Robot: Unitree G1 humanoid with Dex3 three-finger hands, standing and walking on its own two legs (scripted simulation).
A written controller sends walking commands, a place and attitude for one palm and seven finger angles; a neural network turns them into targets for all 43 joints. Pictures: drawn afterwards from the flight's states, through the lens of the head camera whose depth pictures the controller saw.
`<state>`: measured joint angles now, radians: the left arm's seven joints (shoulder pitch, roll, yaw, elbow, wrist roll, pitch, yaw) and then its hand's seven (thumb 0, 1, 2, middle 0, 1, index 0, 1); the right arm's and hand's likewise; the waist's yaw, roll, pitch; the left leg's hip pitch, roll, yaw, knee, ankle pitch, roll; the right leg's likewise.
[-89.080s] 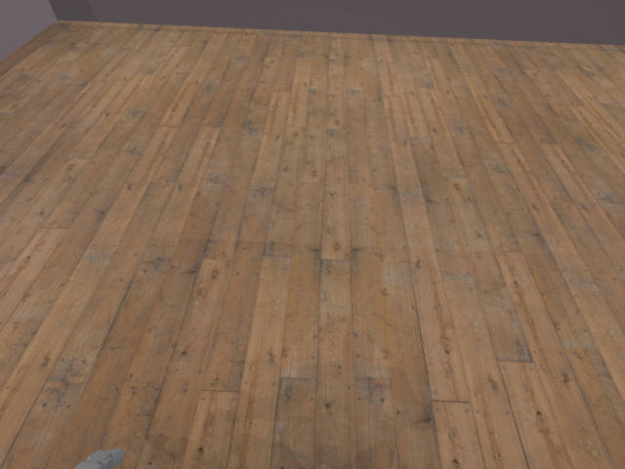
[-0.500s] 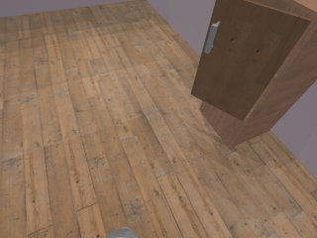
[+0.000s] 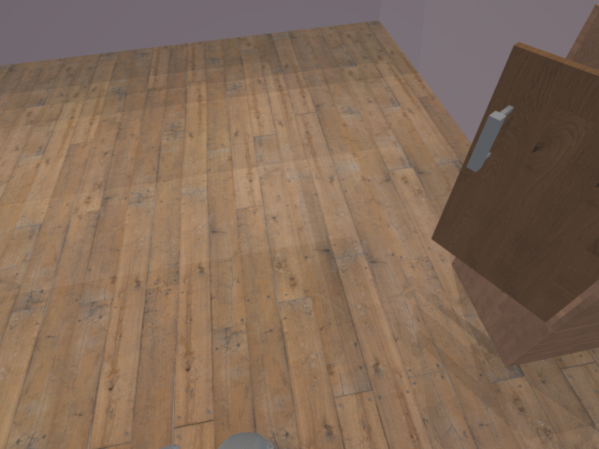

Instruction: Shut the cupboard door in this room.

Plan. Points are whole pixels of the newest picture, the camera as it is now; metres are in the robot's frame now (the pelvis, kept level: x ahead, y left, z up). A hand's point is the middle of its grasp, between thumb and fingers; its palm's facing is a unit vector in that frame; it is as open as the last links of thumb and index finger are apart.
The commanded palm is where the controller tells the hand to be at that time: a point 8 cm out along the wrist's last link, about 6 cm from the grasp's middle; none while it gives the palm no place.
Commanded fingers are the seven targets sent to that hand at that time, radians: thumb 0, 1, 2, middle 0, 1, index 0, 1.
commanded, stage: turn to face it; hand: left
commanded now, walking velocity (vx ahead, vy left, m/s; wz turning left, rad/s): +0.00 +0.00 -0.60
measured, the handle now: (490, 138) +0.70 -0.36 -0.02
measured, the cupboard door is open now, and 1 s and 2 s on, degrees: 30 30 30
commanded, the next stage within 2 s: take the last steps up to it in 1.34 s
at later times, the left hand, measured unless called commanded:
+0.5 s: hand (203, 430) +0.17 +0.17 -0.18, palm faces -0.15 -0.95 -0.26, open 7.4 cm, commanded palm none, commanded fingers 0.00 0.90 0.90 -0.20 -0.30 -0.20 -0.30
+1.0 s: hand (250, 341) +0.31 +0.11 -0.15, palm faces -0.53 -0.81 -0.24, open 7.4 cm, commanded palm none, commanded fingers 0.00 0.90 0.90 -0.20 -0.30 -0.20 -0.30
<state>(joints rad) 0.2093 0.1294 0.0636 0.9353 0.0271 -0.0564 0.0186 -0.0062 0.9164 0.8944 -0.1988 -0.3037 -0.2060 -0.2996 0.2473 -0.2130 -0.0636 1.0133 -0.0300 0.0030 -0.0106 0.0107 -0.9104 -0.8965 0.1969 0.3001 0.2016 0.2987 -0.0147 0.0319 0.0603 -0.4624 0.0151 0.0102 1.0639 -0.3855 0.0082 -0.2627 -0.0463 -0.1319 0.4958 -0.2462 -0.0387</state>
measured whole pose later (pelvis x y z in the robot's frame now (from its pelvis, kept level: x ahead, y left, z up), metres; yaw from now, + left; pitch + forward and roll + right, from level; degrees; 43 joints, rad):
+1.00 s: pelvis +0.09 +0.00 +0.00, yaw -33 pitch +1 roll -1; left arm 0.12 0.25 0.08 0.86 0.02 0.06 -0.04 0.00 0.91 0.90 -0.19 -0.30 -0.20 -0.30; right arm 0.24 -0.23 -0.02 0.91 -0.04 0.02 -0.03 0.01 -0.90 -0.90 0.20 0.30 0.21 0.30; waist -0.02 0.03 0.10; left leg -0.26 0.15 0.16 0.53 -0.27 -0.04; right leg -0.33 0.00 -0.06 0.72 -0.39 0.02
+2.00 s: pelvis +0.17 -0.09 +0.00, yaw -45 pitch +0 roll +0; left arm 0.36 0.13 0.04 1.10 0.02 -0.04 0.00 0.00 0.90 0.89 -0.20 -0.30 -0.20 -0.30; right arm 0.25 -0.19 -0.03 1.02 -0.02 0.00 0.01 0.01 -0.91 -0.90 0.20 0.30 0.20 0.30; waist -0.01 0.00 0.05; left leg -0.48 0.08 0.09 0.75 -0.28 0.00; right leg 0.00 0.01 -0.07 0.35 -0.36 -0.02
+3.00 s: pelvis +0.26 -0.13 +0.01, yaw -47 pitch +0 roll -2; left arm 0.20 0.24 0.07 1.01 0.02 0.07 0.01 0.00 0.91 0.90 -0.19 -0.30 -0.20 -0.30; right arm 0.18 -0.15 -0.01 0.99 -0.03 0.02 -0.04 0.01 -0.91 -0.90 0.20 0.30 0.21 0.30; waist 0.00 -0.03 0.08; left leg -0.25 0.04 0.06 0.44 -0.19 0.04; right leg -0.31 0.00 0.02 0.86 -0.46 0.02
